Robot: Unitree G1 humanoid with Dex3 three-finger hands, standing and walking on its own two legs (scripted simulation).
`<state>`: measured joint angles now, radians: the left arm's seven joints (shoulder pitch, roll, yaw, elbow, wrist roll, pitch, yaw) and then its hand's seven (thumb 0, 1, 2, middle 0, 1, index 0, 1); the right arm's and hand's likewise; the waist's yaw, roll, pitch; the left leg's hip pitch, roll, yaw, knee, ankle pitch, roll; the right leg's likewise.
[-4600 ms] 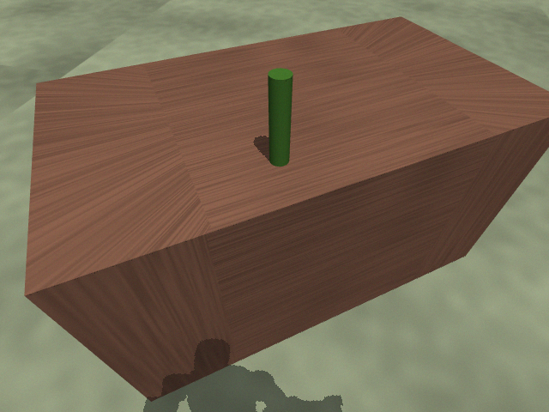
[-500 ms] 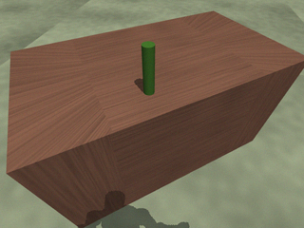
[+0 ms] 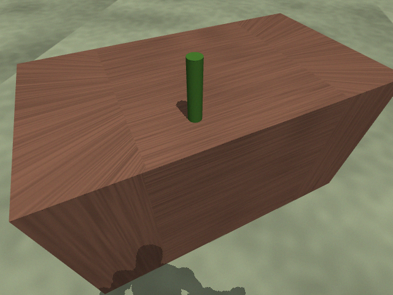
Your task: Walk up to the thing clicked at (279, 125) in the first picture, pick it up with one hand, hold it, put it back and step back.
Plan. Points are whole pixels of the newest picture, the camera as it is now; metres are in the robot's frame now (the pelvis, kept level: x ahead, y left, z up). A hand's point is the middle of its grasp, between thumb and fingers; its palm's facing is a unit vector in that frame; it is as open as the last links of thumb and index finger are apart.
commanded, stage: walk up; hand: right
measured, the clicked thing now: (194, 90) +0.65 +0.02 +0.07
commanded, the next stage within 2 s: none
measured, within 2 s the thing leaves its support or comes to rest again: neither
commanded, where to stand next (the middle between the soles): +0.19 -0.05 m, yaw +25 degrees
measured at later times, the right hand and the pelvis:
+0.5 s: hand (348, 272) +0.22 -0.35 -0.14, palm faces -0.27 +0.86 -0.44, open 7.4 cm; pelvis +0.09 -0.08 -0.02, yaw +13 degrees
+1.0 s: hand (302, 223) +0.36 -0.29 -0.17, palm faces -0.40 +0.84 -0.37, open 7.4 cm; pelvis +0.14 -0.08 -0.03, yaw +22 degrees
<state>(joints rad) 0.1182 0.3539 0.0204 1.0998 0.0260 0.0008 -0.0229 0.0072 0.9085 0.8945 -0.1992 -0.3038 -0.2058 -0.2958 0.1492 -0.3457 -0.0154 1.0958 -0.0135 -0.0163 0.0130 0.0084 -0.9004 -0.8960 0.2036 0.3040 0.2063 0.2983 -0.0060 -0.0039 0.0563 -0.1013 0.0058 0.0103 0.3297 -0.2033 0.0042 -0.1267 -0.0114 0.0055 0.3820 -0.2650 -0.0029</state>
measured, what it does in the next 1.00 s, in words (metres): walks ahead, turning left: right foot, then left foot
